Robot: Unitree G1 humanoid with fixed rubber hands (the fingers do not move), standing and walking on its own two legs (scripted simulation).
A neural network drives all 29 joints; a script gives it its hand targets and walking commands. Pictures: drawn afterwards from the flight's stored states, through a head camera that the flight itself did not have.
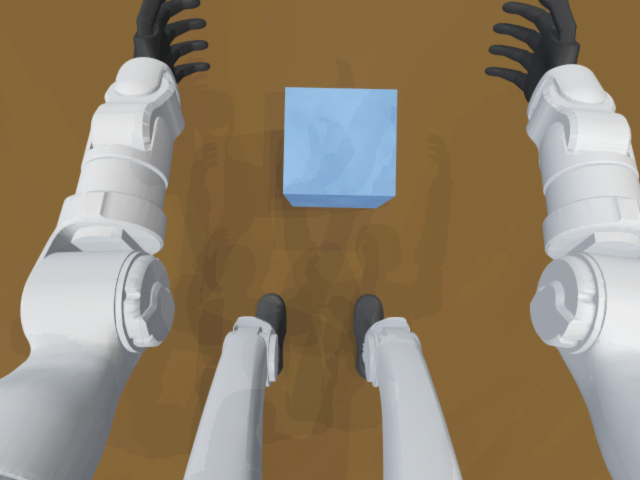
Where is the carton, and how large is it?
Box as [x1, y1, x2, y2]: [283, 87, 396, 207]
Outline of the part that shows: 285,87 283,194 293,206 376,207 394,196 396,90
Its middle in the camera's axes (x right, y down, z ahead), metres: +0.03 -0.18 +0.84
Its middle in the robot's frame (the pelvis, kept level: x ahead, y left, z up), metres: +0.55 -0.03 -0.53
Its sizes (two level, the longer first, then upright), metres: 0.210 0.200 0.250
